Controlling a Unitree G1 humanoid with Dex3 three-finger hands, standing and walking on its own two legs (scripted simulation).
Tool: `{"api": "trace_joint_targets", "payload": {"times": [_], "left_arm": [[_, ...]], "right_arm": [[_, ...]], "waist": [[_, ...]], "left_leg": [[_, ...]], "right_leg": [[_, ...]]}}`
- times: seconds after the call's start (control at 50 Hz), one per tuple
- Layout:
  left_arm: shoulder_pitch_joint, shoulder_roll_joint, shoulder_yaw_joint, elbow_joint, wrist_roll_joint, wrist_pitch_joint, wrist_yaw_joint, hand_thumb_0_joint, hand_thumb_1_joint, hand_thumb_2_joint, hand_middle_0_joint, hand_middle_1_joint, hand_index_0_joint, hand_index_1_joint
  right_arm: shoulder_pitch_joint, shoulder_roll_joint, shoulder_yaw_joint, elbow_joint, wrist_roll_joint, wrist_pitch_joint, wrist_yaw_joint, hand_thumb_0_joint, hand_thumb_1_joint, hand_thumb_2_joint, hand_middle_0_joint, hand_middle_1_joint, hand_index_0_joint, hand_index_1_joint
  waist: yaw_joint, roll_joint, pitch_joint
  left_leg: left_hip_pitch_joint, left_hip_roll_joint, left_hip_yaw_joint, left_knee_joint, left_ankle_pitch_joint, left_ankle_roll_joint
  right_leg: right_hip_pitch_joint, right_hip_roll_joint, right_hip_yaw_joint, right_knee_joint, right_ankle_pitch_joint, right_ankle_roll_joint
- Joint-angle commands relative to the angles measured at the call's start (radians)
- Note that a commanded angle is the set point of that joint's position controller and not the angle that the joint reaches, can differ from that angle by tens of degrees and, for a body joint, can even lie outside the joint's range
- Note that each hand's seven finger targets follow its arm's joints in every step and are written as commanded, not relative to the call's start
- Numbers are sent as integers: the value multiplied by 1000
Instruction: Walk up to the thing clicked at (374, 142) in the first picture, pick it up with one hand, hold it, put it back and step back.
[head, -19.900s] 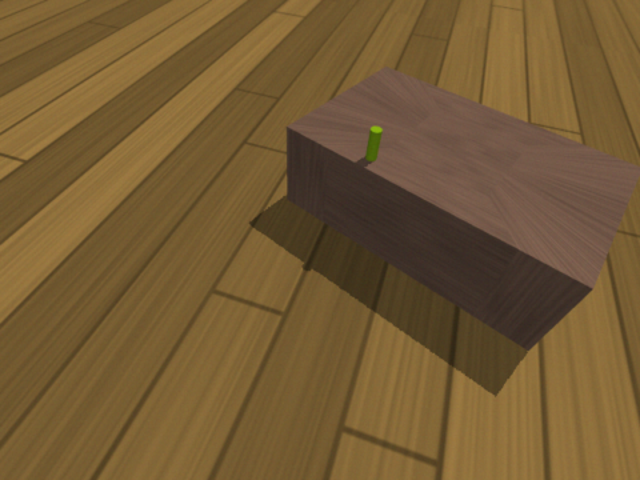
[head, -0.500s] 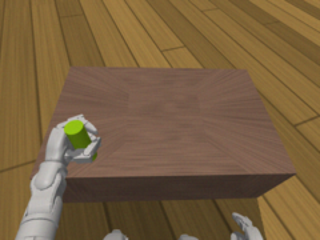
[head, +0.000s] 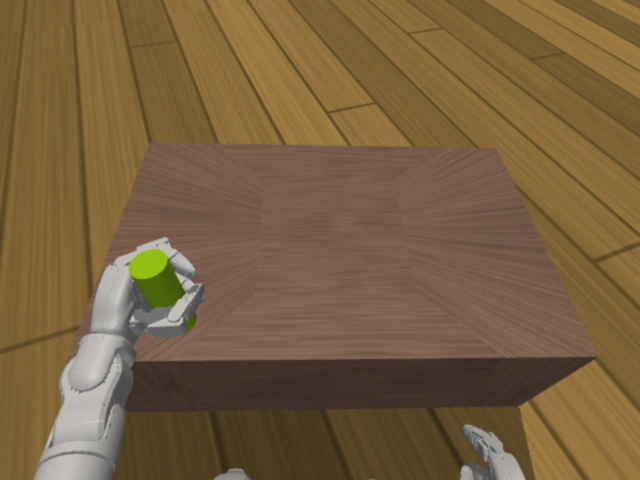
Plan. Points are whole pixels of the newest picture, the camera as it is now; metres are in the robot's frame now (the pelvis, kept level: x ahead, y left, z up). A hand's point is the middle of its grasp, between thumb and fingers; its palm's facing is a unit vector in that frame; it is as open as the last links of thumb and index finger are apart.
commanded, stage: hold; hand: left
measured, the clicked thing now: (166, 295) +0.32 +0.17 +0.06
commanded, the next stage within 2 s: none
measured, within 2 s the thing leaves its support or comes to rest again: neither
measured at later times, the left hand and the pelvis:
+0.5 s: hand (172, 303) +0.31 +0.16 +0.06, palm faces -0.06 -1.00 -0.01, open 5.4 cm; pelvis -0.01 +0.00 +0.00, yaw +0 degrees
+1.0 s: hand (171, 306) +0.30 +0.16 +0.06, palm faces -0.06 -1.00 +0.00, open 5.4 cm; pelvis -0.01 +0.00 +0.00, yaw +0 degrees
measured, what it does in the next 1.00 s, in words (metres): stands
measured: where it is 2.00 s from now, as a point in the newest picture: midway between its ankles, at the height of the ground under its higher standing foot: outside the picture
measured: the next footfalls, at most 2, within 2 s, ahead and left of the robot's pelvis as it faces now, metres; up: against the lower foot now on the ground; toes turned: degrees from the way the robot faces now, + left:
none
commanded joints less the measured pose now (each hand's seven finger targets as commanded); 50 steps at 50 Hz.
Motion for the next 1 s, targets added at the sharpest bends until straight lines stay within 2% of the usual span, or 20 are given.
{"api": "trace_joint_targets", "payload": {"times": [0.0,0.02,0.08,0.1,0.14,0.2,0.26,0.3,0.32,0.38,0.42,0.48,0.52,0.58,0.64,0.7,0.78,0.86,0.88,0.98], "left_arm": [[-265,117,48,-230,-33,-78,0,0,603,1336,-1361,-1488,-1380,-1476],[-272,143,76,-229,-33,-78,3,0,625,1335,-1352,-1472,-1368,-1463],[-263,116,37,-215,-23,-77,-13,0,627,1333,-1345,-1465,-1362,-1456],[-274,151,74,-219,-24,-80,-12,0,627,1327,-1349,-1464,-1366,-1454],[-304,163,74,-277,-27,-85,-13,0,624,1324,-1358,-1473,-1376,-1461],[-283,123,44,-242,-34,-82,-20,0,625,1325,-1350,-1470,-1368,-1458],[-274,134,75,-226,-40,-84,-18,0,621,1323,-1333,-1450,-1349,-1441],[-252,105,57,-177,-42,-85,-24,0,610,1337,-1346,-1474,-1364,-1464],[-312,163,96,-249,-39,-98,-16,0,611,1334,-1343,-1468,-1358,-1460],[-268,128,55,-235,-26,-97,-23,0,645,1344,-1352,-1482,-1370,-1470],[-293,152,69,-265,-25,-96,-17,0,617,1325,-1343,-1466,-1360,-1456],[-266,108,45,-197,-34,-87,-19,0,609,1326,-1350,-1474,-1365,-1465],[-270,158,89,-185,-30,-83,-15,0,601,1323,-1346,-1466,-1360,-1458],[-258,117,38,-216,-25,-83,-24,0,616,1316,-1338,-1460,-1354,-1450],[-233,126,61,-184,-31,-77,-23,0,612,1320,-1336,-1455,-1351,-1447],[-335,155,67,-247,-29,-80,-11,0,599,1329,-1344,-1467,-1357,-1460],[-248,123,65,-146,-28,-74,-15,0,587,1327,-1341,-1467,-1356,-1459],[-325,132,31,-295,-24,-86,-24,0,582,1318,-1331,-1461,-1346,-1453],[-240,142,69,-189,-24,-76,-19,0,595,1320,-1346,-1471,-1362,-1462],[-307,131,63,-242,-35,-82,-8,0,549,1322,-1319,-1458,-1334,-1453]], "right_arm": [[-46,-129,-48,-137,5,-49,-15,0,-884,-894,201,300,200,300],[-46,-135,-51,-132,6,-47,-16,0,-878,-894,201,300,200,300],[-55,-127,-48,-135,3,-46,-16,0,-873,-892,201,300,200,300],[-48,-136,-56,-125,4,-48,-15,0,-877,-893,201,300,200,300],[-53,-136,-55,-136,4,-49,-16,0,-881,-894,201,300,200,300],[-55,-132,-48,-132,2,-51,-18,0,-881,-894,201,300,200,300],[-50,-129,-48,-124,2,-52,-20,0,-875,-893,201,300,200,300],[-66,-128,-47,-128,0,-59,-16,0,-876,-893,201,300,200,300],[-57,-132,-50,-122,1,-59,-18,0,-876,-894,201,300,200,300],[-52,-133,-50,-130,-2,-58,-19,0,-880,-895,201,300,200,300],[-56,-132,-50,-130,1,-59,-23,0,-880,-894,201,300,200,300],[-70,-127,-44,-130,1,-63,-21,0,-886,-896,201,300,200,300],[-69,-140,-52,-127,6,-64,-21,0,-880,-895,201,300,200,300],[-52,-135,-52,-125,2,-63,-25,0,-883,-895,201,300,200,300],[-51,-134,-50,-123,4,-67,-21,0,-881,-896,201,300,200,300],[-50,-140,-53,-125,5,-66,-19,0,-882,-896,201,300,200,300],[-55,-133,-49,-119,2,-71,-20,0,-881,-896,201,300,200,300],[-58,-137,-54,-135,2,-70,-19,0,-882,-896,201,300,200,300],[-46,-139,-56,-117,0,-69,-21,0,-883,-895,201,300,200,300],[-50,-132,-49,-119,0,-70,-21,0,-885,-897,201,300,200,300]], "waist": [[-2,1,-275],[-2,0,-261],[-9,-13,-239],[-4,-8,-235],[2,8,-268],[-14,4,-250],[-2,-5,-262],[-9,-31,-220],[2,-5,-247],[-1,13,-273],[1,21,-292],[-7,-11,-219],[1,-8,-206],[-8,-24,-232],[4,1,-239],[-2,29,-235],[-7,-21,-189],[2,49,-272],[3,-1,-255],[-4,-3,-248]], "left_leg": [[188,-44,39,-114,264,45],[185,-44,40,-116,262,45],[169,-46,42,-118,227,48],[164,-47,41,-123,217,47],[190,-50,44,-124,225,47],[197,-49,43,-124,245,47],[192,-48,43,-122,238,48],[162,-47,44,-120,204,51],[165,-49,46,-120,208,49],[202,-47,43,-128,227,47],[212,-50,45,-127,229,44],[169,-48,39,-143,158,46],[164,-46,39,-152,146,45],[190,-46,39,-146,186,46],[198,-44,37,-152,199,41],[201,-39,30,-162,185,37],[166,-45,41,-149,168,47],[221,-48,40,-149,211,38],[212,-44,35,-144,217,42],[197,-45,41,-145,210,45]], "right_leg": [[74,29,-37,-136,339,-24],[65,30,-36,-136,336,-24],[55,25,-35,-147,310,-22],[56,26,-35,-147,300,-24],[72,23,-31,-151,306,-24],[62,26,-34,-146,327,-22],[65,25,-34,-148,318,-23],[45,25,-34,-152,290,-20],[57,22,-31,-148,293,-23],[68,25,-33,-145,301,-26],[77,25,-31,-152,305,-26],[54,27,-36,-165,234,-25],[44,29,-38,-165,219,-28],[62,29,-41,-161,257,-27],[72,32,-44,-157,262,-31],[55,34,-48,-155,246,-36],[40,29,-38,-168,242,-28],[70,27,-41,-159,273,-35],[73,31,-44,-157,278,-29],[69,29,-40,-164,283,-27]]}}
